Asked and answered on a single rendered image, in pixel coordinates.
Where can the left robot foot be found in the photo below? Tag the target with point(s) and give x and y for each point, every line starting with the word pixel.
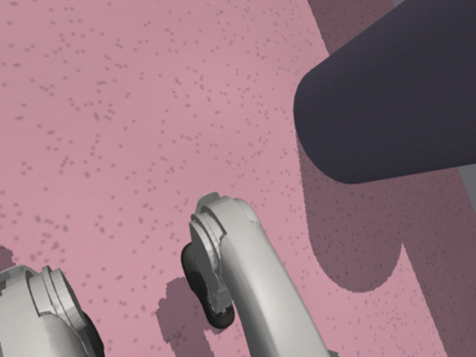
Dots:
pixel 94 337

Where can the right robot foot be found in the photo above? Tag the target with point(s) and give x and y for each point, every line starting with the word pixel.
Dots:
pixel 198 286

